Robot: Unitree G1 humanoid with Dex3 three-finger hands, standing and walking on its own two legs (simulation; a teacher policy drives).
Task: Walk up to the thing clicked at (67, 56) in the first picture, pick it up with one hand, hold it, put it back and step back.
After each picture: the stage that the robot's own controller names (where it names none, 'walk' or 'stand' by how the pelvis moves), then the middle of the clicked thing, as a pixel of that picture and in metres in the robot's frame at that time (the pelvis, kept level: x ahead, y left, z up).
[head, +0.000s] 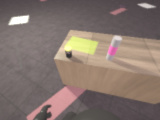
stand; (68, 52) +0.62 +0.25 -0.07
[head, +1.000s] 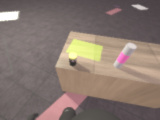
walk; (72, 59) +0.50 +0.16 -0.05
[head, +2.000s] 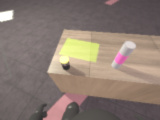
stand; (65, 63) +0.42 +0.22 -0.05
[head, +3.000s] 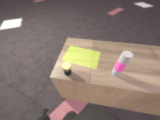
stand; (67, 69) +0.41 +0.22 -0.07
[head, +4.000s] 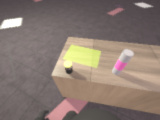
stand; (68, 67) +0.43 +0.21 -0.08
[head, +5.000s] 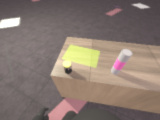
stand; (67, 67) +0.43 +0.21 -0.07
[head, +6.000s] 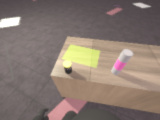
stand; (67, 67) +0.43 +0.21 -0.07
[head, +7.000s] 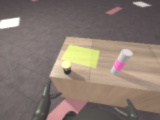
rise first; (66, 68) +0.42 +0.23 -0.07
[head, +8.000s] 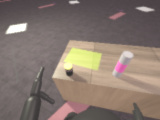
go down; (68, 69) +0.42 +0.22 -0.07
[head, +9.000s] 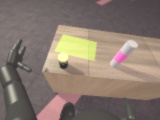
go down; (63, 61) +0.42 +0.20 -0.01
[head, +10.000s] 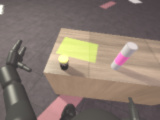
approach; (64, 62) +0.42 +0.21 -0.01
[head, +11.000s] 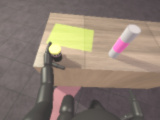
close; (56, 53) +0.44 +0.22 +0.02
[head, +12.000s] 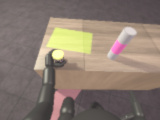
lift; (59, 59) +0.42 +0.20 +0.02
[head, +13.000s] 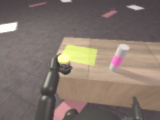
lift; (65, 64) +0.33 +0.17 +0.13
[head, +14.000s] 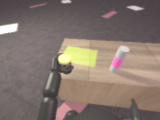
hold; (65, 64) +0.32 +0.17 +0.14
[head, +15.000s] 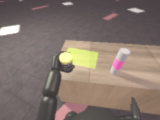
hold; (66, 63) +0.32 +0.16 +0.16
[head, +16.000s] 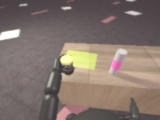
hold; (67, 65) +0.33 +0.16 +0.14
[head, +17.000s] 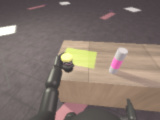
crouch; (67, 63) +0.36 +0.16 +0.11
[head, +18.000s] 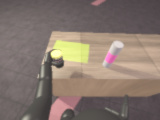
lower; (58, 59) +0.42 +0.20 +0.05
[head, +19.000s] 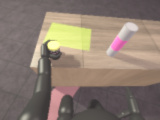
lower; (54, 50) +0.46 +0.22 +0.03
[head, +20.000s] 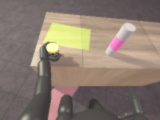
lower; (53, 52) +0.45 +0.22 +0.03
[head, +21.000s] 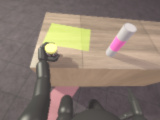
lower; (52, 53) +0.45 +0.23 +0.03
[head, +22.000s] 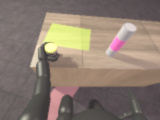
rest; (52, 52) +0.45 +0.23 +0.03
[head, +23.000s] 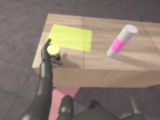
withdraw; (54, 54) +0.44 +0.22 +0.02
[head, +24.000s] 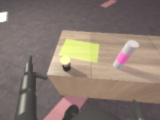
sink last; (66, 64) +0.42 +0.20 -0.02
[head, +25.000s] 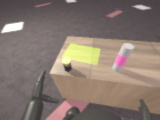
stand; (67, 64) +0.44 +0.23 -0.02
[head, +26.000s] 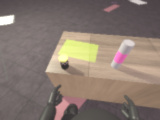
stand; (64, 62) +0.43 +0.23 -0.01
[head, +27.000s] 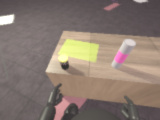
stand; (64, 62) +0.43 +0.23 +0.00
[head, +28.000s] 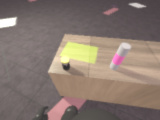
stand; (65, 63) +0.45 +0.23 -0.04
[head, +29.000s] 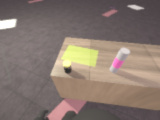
stand; (67, 67) +0.44 +0.21 -0.07
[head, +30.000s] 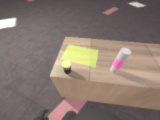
stand; (67, 67) +0.43 +0.21 -0.07
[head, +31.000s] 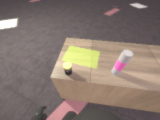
stand; (67, 69) +0.42 +0.21 -0.07
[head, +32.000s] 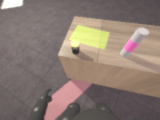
walk; (75, 47) +0.55 +0.17 -0.05
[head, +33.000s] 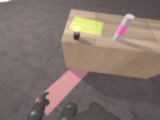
walk; (76, 33) +0.74 +0.19 -0.06
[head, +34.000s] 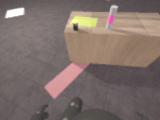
stand; (75, 25) +1.00 +0.31 -0.05
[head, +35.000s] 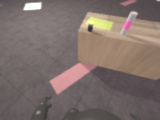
stand; (90, 26) +1.04 +0.10 -0.06
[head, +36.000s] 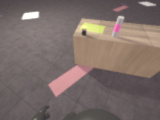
stand; (84, 30) +1.08 +0.15 -0.08
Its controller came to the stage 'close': yes
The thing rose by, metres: 0.21
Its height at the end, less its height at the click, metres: +0.00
